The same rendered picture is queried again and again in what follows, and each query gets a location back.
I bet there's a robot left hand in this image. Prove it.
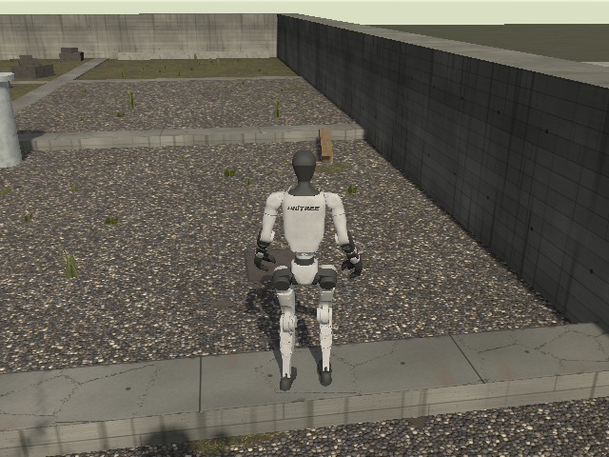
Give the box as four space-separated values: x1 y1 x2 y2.
254 253 276 271

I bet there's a robot left upper arm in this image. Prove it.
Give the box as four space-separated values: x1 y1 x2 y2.
260 191 285 243

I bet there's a robot left foot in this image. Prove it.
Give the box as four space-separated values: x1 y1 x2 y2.
280 367 297 391

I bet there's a right robot forearm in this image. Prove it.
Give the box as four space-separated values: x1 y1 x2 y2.
341 231 360 264

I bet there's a robot right upper arm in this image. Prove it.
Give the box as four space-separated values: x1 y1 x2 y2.
324 192 350 246

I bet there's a left robot forearm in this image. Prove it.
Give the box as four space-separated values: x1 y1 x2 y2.
255 228 270 258

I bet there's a humanoid robot torso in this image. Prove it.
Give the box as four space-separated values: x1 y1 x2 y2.
282 187 326 286

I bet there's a robot right hand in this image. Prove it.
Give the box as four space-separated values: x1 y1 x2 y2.
342 257 363 279

